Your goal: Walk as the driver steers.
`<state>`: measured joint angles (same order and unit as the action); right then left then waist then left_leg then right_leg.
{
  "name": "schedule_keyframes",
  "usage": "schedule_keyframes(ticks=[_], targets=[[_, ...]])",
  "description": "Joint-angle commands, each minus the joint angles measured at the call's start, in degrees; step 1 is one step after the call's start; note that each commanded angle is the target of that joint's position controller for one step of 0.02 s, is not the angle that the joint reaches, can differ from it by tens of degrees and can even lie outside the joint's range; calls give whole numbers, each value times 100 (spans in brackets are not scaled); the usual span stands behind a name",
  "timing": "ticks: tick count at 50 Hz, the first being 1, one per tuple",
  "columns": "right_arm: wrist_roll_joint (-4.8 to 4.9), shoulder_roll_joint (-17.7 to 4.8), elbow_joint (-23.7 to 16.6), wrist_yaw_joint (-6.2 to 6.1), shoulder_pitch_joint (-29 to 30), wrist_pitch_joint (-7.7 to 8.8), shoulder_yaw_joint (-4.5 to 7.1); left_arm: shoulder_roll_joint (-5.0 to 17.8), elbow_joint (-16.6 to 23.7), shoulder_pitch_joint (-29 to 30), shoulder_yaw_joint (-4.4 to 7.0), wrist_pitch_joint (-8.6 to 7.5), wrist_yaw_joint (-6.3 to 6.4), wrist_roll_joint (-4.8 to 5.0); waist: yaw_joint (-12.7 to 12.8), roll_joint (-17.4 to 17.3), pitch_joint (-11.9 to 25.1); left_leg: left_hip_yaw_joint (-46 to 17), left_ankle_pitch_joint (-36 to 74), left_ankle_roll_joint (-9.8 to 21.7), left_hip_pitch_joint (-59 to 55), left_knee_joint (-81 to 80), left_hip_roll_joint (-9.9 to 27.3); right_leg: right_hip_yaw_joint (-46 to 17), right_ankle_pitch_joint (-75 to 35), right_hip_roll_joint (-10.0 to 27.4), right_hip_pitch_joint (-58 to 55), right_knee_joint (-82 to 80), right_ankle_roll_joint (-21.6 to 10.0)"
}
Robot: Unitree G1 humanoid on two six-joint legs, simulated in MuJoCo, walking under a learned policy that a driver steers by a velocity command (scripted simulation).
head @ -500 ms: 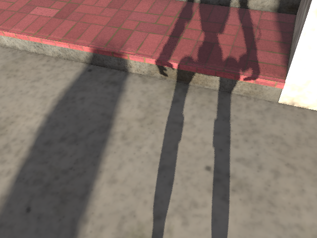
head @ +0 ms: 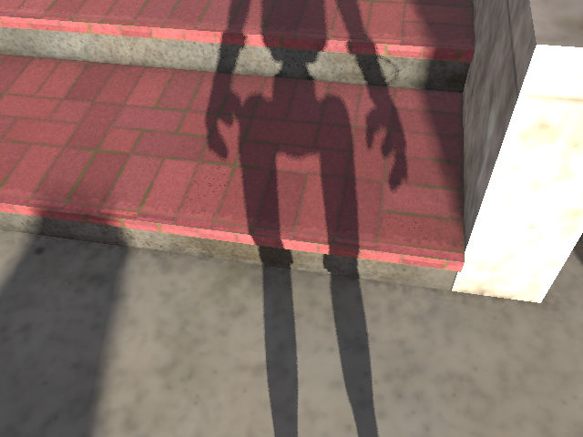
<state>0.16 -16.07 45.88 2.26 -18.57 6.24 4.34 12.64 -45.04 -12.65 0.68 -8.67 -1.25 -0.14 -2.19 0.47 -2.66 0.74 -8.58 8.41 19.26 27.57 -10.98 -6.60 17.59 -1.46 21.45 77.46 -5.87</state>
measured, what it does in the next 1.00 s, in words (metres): walks ahead, turning left: right foot, then left foot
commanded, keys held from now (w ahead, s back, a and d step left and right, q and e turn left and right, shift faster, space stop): w+q+shift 0.72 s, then w+e+shift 0.18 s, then e+shift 0.10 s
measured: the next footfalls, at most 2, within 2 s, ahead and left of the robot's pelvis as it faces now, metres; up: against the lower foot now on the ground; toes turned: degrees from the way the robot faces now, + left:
right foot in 0.30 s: +0.50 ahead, -0.14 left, +0.00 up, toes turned +22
left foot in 0.76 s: +0.73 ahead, +0.27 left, +0.00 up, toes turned +45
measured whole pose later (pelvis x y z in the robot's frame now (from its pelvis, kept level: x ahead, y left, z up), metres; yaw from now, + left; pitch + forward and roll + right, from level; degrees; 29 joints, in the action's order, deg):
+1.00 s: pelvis +0.76 +0.22 +0.00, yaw +40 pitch +0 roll +1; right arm -1.2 -11.6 49.4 3.1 -23.6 4.4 1.5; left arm 13.3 -41.0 -12.8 0.8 -2.6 1.6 4.0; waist -0.7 2.1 0.2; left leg 7.7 -19.9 6.5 11.1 30.7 -5.2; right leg -0.6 21.4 2.9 56.5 121.2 -0.6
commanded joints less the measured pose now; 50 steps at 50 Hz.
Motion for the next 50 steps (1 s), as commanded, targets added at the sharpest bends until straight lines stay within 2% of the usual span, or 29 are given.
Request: schedule_keyframes(ticks=[1,3,6,8,11,13,14,15,16,17,18,19,20,21,23,27,31,34,36,37,38,39,40,41,42,43,46,48,50], targets=[[53,-328,-445,2,115,131,3,551,682,42,107,-177,63,-65,498,400,124,-3325,-1014,1119,-1040,-1830,1604,-303,-94,530,1752,-601,175],[160,-278,-400,-75,11,116,-42,520,920,353,73,-132,152,-114,550,313,-238,-2945,-724,1097,-174,-1938,1468,-75,-209,660,1638,-1403,448],[212,-475,-398,-213,-203,94,6,341,1405,1459,-27,-150,157,-237,136,-4,-476,-2173,92,739,996,-1902,937,359,-1962,356,447,-3484,676],[261,-574,-292,-205,-576,51,49,301,1581,1765,5,-123,138,-131,-117,-242,-242,-2256,-81,477,1203,-1759,917,430,-2745,21,-518,-4162,792],[345,-431,-215,-219,-775,-15,41,717,1727,1906,210,-106,188,126,-162,-523,-82,-2762,-240,290,8,-1117,1085,74,-2417,-35,-603,-4999,853],[285,-463,-237,-232,-673,-97,64,1058,1655,1350,413,-184,232,209,264,-607,344,-2749,1428,67,-712,41,1104,152,-1664,-83,-1119,-5224,636],[170,-561,-358,-194,-431,-110,76,1249,1493,273,512,-200,272,208,867,-756,1033,-2539,2019,-124,-506,1264,1003,-10,-1357,274,-2229,-4955,384],[-68,-106,-578,-167,-316,-116,-71,1619,1295,-1281,602,-121,356,167,1403,-263,2235,-2048,1081,-229,401,3203,808,-1017,-92,1378,-4074,-4559,-11],[321,502,-794,-125,-1404,-62,-319,1999,1005,-1552,644,-85,217,-23,699,2665,3262,-1479,-2386,-449,2389,5052,398,-4532,1902,2924,-5799,-5590,-1080],[539,-43,-658,-242,-1107,-128,-266,1363,1043,-1385,583,-17,206,6,894,2167,2481,-1240,-1930,-436,3237,5691,1082,-4859,3514,2723,-5290,-6049,-835],[387,-395,-767,-268,-277,-169,-190,994,1008,-1106,508,46,250,63,1062,1304,1399,-948,-1426,-429,3536,5689,1221,-3667,2538,2394,-4448,-6121,-501],[192,-400,-887,-264,258,-202,-172,905,937,-849,459,100,236,-12,971,259,813,-778,-1072,-435,3287,5511,1444,-2613,953,2130,-3524,-6091,-349],[64,-298,-1037,-231,612,-207,-157,825,832,-653,431,127,201,-95,818,-23,413,-744,-874,-408,3012,5220,1617,-1888,-8,1854,-2749,-6205,-287],[139,-142,-1136,-174,545,-259,-155,713,719,-483,392,119,181,-155,550,234,281,-786,-826,-407,2756,5115,1812,-1418,-339,1750,-2240,-6306,-264],[272,66,-1316,-116,623,-398,-197,506,550,-278,362,91,95,-18,358,374,82,-705,-850,-416,2774,5004,2025,-670,-897,1651,-1750,-6499,-225],[151,-39,-1595,-33,920,-430,-254,896,381,36,426,59,130,5,99,223,-288,-613,270,-580,2872,4261,2102,539,-1889,1564,-1179,-6850,-173],[98,-202,-1819,145,1873,-345,-226,1292,196,-382,448,62,222,-9,426,-185,-524,93,1487,-432,2407,2492,1766,1512,-2646,1318,-1530,-6850,190],[163,-481,-1936,250,2055,-295,-106,1825,153,-660,522,165,280,-63,275,276,-249,819,1030,-144,1443,1752,1103,1854,-6120,1382,-2163,-6097,438],[222,-870,-1818,223,1101,-352,111,2091,204,-563,593,316,357,-82,-438,812,394,961,182,117,404,1827,744,1851,-8356,1633,-2455,-4527,374],[161,-1101,-1468,163,-194,-377,278,2029,300,-404,581,326,383,-38,-1052,786,975,680,208,430,-1322,1470,653,1673,-8460,1676,-1720,-3082,247],[184,-1229,-1089,41,-1083,-396,366,1626,302,-458,462,258,379,8,-1320,-44,1076,-272,971,710,-3068,656,1108,1634,-4506,1027,-236,-925,405],[50,-1558,-1107,-13,-715,-350,271,483,439,-1515,98,75,245,-238,-93,-2175,1606,-2175,2284,1091,-4611,1199,2086,1119,1695,228,1835,1322,442],[-144,-1230,-1143,-40,-1036,-325,243,953,421,-1646,98,-114,121,195,-460,-1779,3184,-4189,-265,1805,-5078,-361,3020,-13,1377,193,2355,1950,293],[-147,-1001,-1039,-11,-1056,-250,231,1271,511,-734,196,-99,152,471,-720,-574,2295,-4110,-1408,1444,-4251,-979,2902,58,846,372,2636,1924,257],[-47,-921,-916,7,-640,-167,169,1080,691,-271,147,-46,194,461,-439,289,1249,-3577,-1657,1195,-3041,-1199,2844,176,526,599,2862,1615,282],[-57,-676,-939,16,-67,-64,62,907,618,-242,102,70,241,358,-82,646,853,-3082,-1523,990,-1985,-1236,2747,47,167,889,2504,1321,298],[-200,-75,-509,83,242,32,-127,474,326,-858,117,533,260,428,458,-109,140,-1727,-125,709,-188,-1358,2554,-29,239,899,2291,2695,470],[-139,199,23,163,-70,-60,-266,-108,460,-633,-33,702,278,460,525,-399,-170,-1197,1579,479,-198,-908,2855,90,1024,559,3893,5531,439],[-115,341,574,27,-888,-190,-364,-608,910,260,-259,646,283,394,192,-396,-473,-1075,2848,110,-1273,-519,2920,-91,1111,372,5791,6764,290]])
Velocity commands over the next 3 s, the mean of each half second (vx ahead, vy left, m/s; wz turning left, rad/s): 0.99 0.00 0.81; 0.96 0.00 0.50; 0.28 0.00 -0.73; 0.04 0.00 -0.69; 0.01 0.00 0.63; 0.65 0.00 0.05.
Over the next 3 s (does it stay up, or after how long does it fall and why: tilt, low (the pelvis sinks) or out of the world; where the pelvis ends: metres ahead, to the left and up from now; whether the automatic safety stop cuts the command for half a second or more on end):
stays up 1.37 0.58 0.16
